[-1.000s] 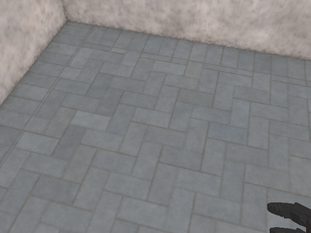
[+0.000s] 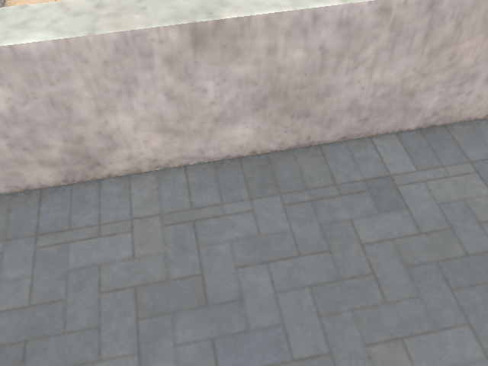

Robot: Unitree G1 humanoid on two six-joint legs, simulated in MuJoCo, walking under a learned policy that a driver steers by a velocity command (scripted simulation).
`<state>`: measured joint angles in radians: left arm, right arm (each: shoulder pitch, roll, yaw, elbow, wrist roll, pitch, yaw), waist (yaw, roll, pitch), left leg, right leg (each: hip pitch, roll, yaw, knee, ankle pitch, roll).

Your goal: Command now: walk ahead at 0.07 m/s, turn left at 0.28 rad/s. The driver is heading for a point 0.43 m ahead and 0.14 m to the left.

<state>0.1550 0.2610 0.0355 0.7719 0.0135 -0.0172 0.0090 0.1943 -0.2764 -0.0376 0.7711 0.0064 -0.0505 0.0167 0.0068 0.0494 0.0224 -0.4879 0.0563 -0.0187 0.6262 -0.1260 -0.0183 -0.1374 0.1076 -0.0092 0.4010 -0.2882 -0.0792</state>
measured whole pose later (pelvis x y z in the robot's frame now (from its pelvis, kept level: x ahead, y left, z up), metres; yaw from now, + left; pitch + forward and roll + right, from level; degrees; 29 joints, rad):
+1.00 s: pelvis +0.23 +0.13 -0.01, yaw +33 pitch +3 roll +0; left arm 0.34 0.31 0.05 0.80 -0.02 -0.08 0.01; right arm 0.10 -0.29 -0.06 0.60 0.01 -0.03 0.04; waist 0.06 0.00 0.07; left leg -0.45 -0.05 0.03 0.60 -0.20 0.07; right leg -0.33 -0.08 0.00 1.21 -0.50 0.05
